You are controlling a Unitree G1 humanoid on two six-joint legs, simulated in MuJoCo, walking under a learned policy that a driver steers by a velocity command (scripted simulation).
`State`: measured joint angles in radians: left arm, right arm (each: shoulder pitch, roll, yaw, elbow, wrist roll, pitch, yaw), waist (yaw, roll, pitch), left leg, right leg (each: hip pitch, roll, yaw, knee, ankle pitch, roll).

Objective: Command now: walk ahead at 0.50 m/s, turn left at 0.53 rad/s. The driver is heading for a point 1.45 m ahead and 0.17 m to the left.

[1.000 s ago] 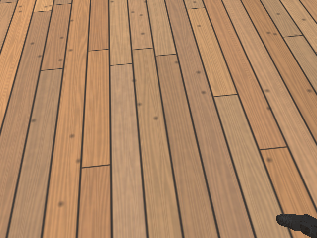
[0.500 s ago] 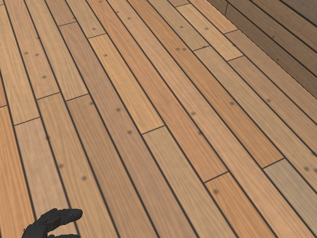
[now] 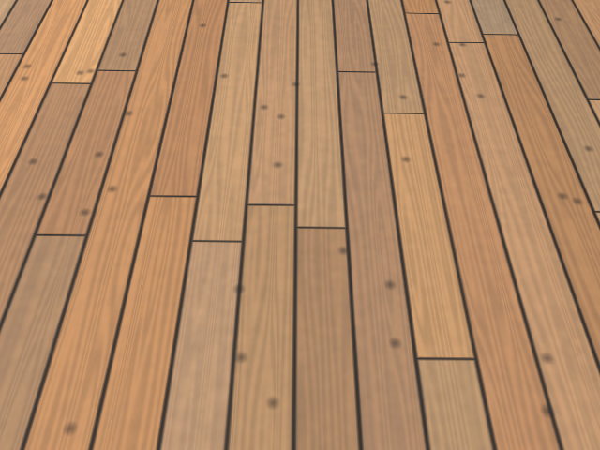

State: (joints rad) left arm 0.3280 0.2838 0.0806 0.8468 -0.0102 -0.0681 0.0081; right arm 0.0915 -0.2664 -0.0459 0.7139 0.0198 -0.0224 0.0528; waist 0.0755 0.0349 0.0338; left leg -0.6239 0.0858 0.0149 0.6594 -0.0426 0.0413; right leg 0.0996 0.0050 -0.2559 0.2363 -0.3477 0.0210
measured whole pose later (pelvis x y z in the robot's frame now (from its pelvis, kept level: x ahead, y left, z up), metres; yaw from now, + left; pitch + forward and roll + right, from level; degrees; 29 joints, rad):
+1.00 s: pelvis +0.55 +0.11 +0.01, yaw +13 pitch +2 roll -1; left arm 0.44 0.28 0.06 0.85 -0.03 -0.05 0.01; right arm 0.02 -0.26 -0.03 0.63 0.01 -0.10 0.02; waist 0.12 0.03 0.01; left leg -0.45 0.01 -0.07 0.45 -0.04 -0.02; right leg -0.06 0.06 0.15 0.38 -0.35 -0.02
